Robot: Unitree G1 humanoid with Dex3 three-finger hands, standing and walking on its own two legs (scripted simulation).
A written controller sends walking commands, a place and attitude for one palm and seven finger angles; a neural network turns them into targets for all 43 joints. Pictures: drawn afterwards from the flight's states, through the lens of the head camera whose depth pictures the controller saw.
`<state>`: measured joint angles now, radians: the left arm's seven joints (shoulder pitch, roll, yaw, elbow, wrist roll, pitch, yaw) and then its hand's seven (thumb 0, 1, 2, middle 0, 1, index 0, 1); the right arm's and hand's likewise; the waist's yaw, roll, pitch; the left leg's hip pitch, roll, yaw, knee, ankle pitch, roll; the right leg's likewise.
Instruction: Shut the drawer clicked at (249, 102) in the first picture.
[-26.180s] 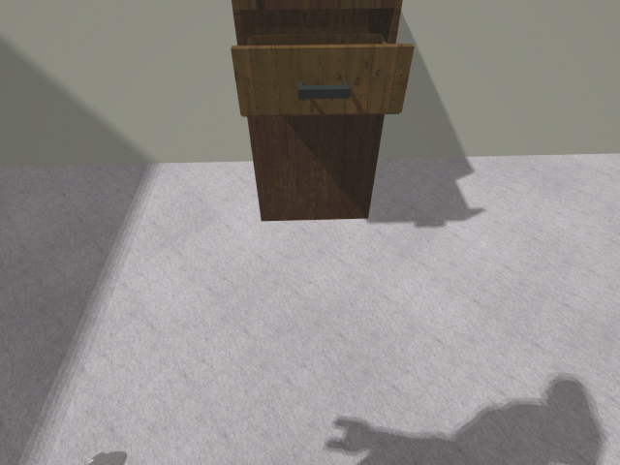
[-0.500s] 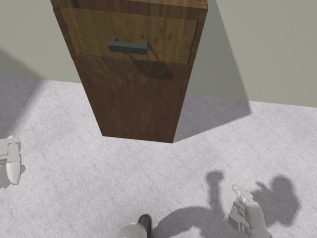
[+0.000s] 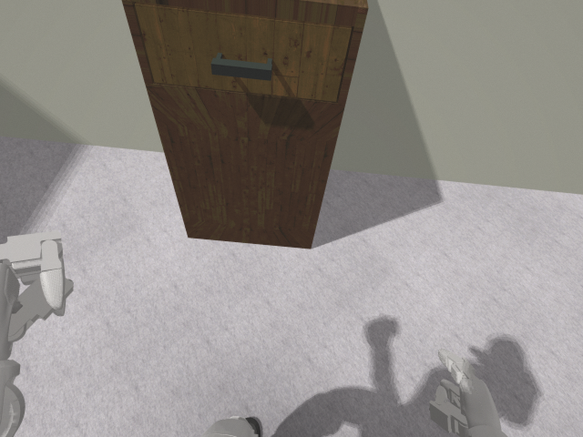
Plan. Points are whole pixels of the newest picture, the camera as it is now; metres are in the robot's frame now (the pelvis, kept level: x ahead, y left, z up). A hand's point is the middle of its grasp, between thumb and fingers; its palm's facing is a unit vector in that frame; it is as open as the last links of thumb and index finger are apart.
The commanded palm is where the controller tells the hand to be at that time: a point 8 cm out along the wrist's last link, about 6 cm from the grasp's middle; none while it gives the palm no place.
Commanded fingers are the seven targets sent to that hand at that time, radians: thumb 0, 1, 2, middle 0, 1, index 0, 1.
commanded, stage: stop stepping back and stand still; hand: left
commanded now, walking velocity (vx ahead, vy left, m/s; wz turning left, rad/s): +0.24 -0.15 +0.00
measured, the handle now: (243, 64) +0.83 +0.18 +0.03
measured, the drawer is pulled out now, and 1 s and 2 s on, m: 0.00 0.00 0.00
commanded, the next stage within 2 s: let the arm hang, fingers relaxed in 0.64 s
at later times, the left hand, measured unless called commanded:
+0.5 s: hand out of the picture +0.12 +0.26 +0.15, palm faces +0.41 -0.85 -0.32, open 3.3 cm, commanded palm +0.05 +0.30 +0.19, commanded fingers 0.00 0.90 0.90 -1.40 -1.60 -1.40 -1.60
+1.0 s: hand out of the picture +0.02 +0.20 -0.15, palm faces +0.12 -0.97 -0.20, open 3.1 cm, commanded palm none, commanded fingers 0.00 0.90 0.90 -0.84 -0.99 -0.84 -0.99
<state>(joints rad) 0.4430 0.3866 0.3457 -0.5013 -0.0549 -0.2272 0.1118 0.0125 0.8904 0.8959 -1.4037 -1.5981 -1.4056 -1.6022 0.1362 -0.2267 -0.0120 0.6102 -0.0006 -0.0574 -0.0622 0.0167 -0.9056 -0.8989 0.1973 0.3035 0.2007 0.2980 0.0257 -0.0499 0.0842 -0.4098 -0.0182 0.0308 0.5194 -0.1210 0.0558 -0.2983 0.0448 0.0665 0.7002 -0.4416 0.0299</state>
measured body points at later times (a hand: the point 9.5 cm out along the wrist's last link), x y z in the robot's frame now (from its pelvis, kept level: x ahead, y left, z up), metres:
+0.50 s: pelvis -0.07 +0.02 +0.00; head -0.08 +0.04 +0.45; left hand +0.09 +0.30 +0.17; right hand +0.06 -0.24 -0.08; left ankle -0.05 +0.14 -0.73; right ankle -0.11 -0.10 -0.72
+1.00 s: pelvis -0.07 +0.02 -0.01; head -0.05 +0.03 +0.44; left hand +0.01 +0.26 -0.13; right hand +0.03 -0.21 -0.14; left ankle -0.07 +0.14 -0.73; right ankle -0.05 -0.07 -0.73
